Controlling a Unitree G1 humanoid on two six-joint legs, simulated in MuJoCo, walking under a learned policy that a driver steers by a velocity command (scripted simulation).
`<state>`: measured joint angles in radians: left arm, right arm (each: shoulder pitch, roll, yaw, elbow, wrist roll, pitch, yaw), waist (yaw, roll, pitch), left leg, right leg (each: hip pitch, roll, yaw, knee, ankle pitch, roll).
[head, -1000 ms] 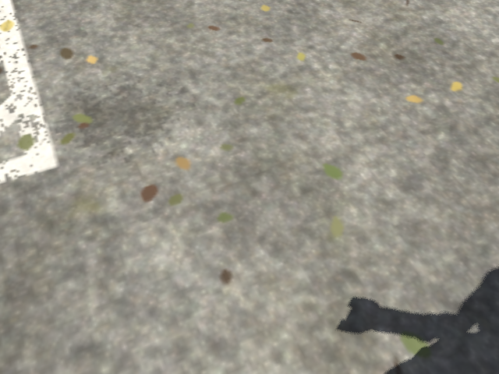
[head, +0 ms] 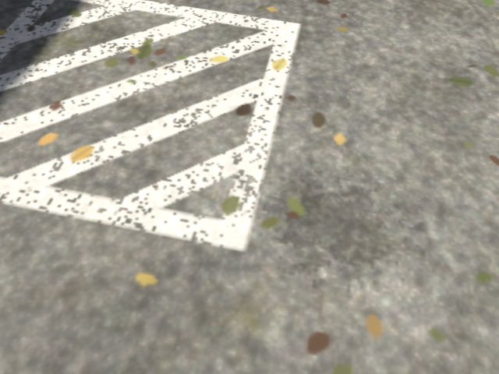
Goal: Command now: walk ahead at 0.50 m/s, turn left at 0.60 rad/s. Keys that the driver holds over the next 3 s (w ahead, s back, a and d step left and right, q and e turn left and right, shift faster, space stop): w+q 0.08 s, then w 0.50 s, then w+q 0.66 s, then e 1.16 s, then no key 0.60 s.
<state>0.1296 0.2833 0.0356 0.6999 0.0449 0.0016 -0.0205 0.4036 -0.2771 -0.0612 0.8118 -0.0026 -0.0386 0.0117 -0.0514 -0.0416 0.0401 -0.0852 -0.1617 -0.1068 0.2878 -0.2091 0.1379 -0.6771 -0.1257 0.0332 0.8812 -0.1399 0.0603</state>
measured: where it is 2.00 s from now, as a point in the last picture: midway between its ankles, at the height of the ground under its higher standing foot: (194, 255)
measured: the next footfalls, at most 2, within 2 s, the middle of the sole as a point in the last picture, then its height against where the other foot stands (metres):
right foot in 0.22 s outside the picture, level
left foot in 0.72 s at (196, 344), level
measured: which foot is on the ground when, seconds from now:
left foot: down 0.00-0.24, up 0.26-0.70, down 0.72-1.00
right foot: up 0.00-0.20, down 0.22-0.74, up 0.76-1.00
